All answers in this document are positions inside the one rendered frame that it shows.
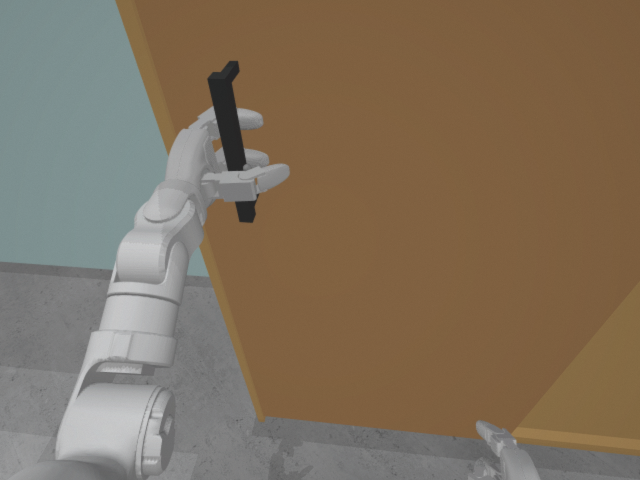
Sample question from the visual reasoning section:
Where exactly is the wardrobe door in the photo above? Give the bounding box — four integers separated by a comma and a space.
518, 281, 640, 440
134, 0, 640, 440

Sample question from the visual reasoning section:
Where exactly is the robot left hand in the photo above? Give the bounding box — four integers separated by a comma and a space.
165, 106, 290, 209

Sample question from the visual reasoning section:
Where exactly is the robot left forearm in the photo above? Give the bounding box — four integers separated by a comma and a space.
55, 179, 207, 460

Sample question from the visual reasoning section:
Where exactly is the handle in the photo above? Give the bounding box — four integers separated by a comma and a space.
207, 61, 259, 223

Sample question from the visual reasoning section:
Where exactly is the robot right hand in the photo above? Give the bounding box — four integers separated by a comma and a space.
468, 420, 541, 480

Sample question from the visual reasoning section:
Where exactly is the robot left upper arm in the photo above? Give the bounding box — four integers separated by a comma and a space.
8, 382, 176, 480

